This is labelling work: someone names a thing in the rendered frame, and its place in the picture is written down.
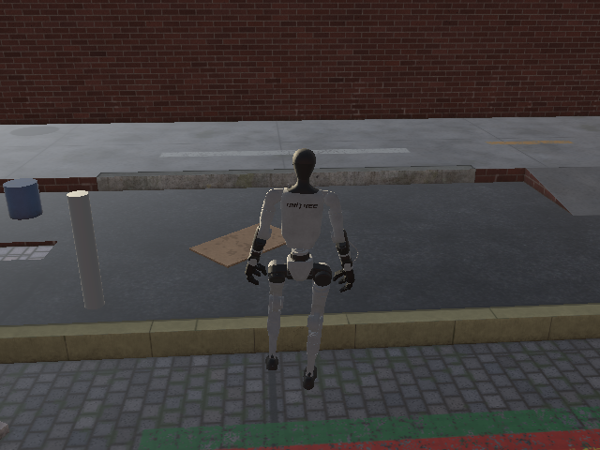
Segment robot left upper arm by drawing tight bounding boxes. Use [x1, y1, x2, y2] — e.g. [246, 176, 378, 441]
[257, 188, 283, 240]

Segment right robot hand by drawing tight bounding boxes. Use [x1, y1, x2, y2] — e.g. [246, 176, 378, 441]
[333, 267, 355, 293]

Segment left robot hand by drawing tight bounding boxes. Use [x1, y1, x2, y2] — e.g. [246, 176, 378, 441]
[245, 263, 267, 285]

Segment robot right upper arm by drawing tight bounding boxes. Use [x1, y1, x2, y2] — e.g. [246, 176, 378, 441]
[322, 190, 346, 243]

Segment left robot forearm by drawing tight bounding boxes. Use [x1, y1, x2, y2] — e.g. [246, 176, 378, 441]
[247, 225, 266, 266]

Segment right robot forearm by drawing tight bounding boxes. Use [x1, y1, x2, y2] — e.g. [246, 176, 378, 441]
[336, 229, 353, 271]

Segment robot torso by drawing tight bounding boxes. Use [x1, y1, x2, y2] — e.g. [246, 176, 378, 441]
[280, 184, 324, 281]

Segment right robot thigh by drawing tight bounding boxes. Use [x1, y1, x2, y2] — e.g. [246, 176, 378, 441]
[307, 262, 332, 333]

